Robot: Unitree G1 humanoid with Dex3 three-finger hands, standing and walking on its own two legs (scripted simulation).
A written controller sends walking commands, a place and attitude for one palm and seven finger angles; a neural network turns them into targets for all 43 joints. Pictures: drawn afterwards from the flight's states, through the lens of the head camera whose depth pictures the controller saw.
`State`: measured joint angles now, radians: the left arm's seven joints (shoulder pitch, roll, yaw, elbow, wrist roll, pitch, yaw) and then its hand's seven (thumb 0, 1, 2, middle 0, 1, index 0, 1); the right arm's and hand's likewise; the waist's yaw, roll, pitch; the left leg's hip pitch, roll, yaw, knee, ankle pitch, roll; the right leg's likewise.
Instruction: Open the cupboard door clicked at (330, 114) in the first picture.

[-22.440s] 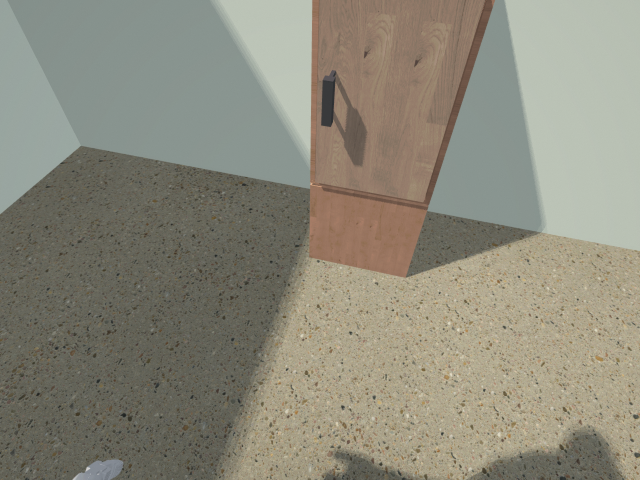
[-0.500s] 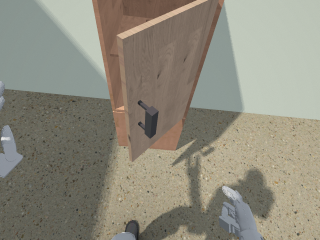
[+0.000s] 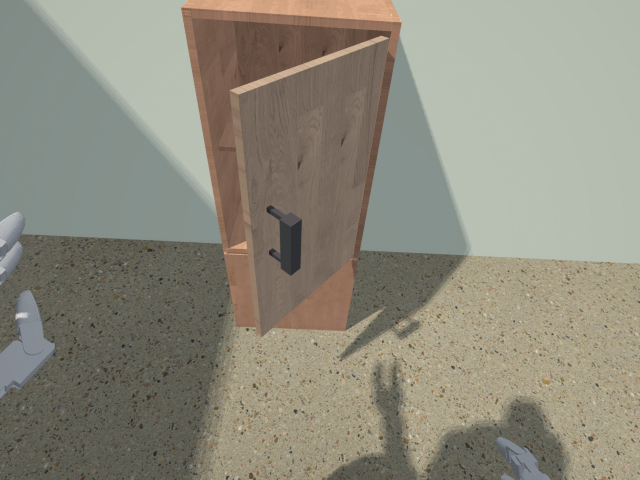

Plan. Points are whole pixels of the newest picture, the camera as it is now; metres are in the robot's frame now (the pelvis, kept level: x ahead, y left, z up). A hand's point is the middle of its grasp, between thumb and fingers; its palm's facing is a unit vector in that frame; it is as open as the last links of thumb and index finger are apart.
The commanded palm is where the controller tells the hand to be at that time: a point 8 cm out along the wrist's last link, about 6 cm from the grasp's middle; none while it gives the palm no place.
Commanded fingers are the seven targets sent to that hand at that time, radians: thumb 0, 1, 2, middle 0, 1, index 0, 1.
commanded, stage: stop stepping back and stand still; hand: left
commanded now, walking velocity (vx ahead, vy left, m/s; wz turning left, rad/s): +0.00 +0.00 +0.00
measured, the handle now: (281, 239) +0.53 +0.09 -0.02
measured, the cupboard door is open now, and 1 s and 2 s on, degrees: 50 50 50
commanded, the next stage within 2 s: let the arm hang, fingers relaxed in 0.32 s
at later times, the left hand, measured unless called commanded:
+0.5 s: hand (50, 394) +0.19 +0.29 +0.08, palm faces +0.32 -0.81 -0.48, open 7.4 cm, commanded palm none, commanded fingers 0.00 0.90 0.90 -0.20 -0.30 -0.20 -0.30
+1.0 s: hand out of the picture -0.11 +0.19 -0.16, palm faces +0.07 -0.98 -0.21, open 7.4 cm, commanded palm none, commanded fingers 0.00 0.90 0.90 -0.20 -0.30 -0.20 -0.30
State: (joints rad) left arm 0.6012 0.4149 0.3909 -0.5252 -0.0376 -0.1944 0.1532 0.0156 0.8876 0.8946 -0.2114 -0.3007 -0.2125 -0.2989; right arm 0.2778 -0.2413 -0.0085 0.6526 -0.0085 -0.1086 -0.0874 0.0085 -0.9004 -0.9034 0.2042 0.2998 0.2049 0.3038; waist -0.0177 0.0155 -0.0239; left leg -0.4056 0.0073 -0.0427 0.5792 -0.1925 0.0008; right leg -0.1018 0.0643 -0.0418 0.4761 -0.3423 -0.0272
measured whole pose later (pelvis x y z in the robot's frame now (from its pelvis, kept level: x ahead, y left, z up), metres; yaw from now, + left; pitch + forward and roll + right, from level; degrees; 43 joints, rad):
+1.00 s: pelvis -0.04 +0.01 +0.01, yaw +4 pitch -2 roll -1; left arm 0.33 0.21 0.00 1.18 0.01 0.02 0.01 0.01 0.91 0.89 -0.20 -0.30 -0.20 -0.30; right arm 0.25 -0.20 0.00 1.13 -0.02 0.03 -0.03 0.00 -0.90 -0.90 0.20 0.30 0.20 0.30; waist 0.01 0.00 0.09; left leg -0.27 -0.02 -0.07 0.43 -0.13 0.01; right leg -0.12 0.05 -0.03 0.40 -0.25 -0.04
